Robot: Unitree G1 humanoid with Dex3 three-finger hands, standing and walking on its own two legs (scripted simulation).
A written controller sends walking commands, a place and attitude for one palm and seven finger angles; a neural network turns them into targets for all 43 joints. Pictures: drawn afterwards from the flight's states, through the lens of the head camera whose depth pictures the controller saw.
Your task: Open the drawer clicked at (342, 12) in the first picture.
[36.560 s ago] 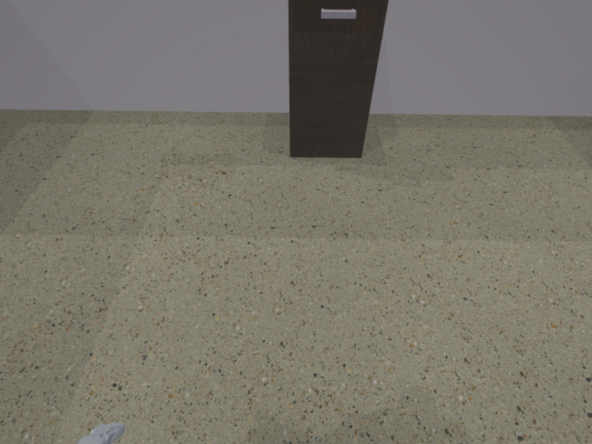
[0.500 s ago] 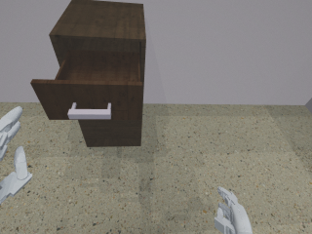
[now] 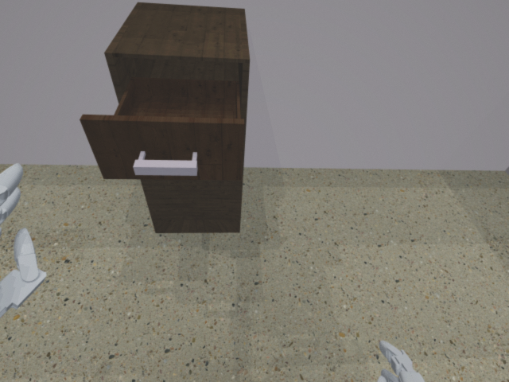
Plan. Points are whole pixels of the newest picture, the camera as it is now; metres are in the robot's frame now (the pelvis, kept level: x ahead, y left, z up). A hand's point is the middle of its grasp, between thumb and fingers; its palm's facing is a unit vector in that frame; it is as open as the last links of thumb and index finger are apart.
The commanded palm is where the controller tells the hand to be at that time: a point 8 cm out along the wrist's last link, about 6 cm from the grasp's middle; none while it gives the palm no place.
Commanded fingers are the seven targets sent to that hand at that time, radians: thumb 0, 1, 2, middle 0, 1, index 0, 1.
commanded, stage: stop stepping back and stand still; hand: left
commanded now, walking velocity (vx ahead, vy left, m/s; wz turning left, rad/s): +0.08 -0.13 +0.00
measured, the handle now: (167, 161) +0.58 +0.22 -0.02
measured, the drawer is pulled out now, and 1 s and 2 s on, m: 0.30 0.30 0.30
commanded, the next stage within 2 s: let the arm hang, fingers relaxed in 0.72 s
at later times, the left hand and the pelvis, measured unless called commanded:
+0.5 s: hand (68, 243) +0.24 +0.24 +0.16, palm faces +0.34 -0.82 -0.46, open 7.4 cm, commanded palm +0.18 +0.28 +0.18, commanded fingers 0.00 0.90 0.90 -0.20 -0.30 -0.20 -0.30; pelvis +0.05 +0.00 +0.00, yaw -1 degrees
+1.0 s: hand (111, 350) +0.19 +0.23 -0.08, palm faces +0.01 -0.91 -0.43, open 7.4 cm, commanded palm none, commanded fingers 0.00 0.90 0.90 -0.20 -0.30 -0.20 -0.30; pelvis +0.02 +0.00 -0.01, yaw -1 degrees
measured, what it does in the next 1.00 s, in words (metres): steps on the spot: right foot, then left foot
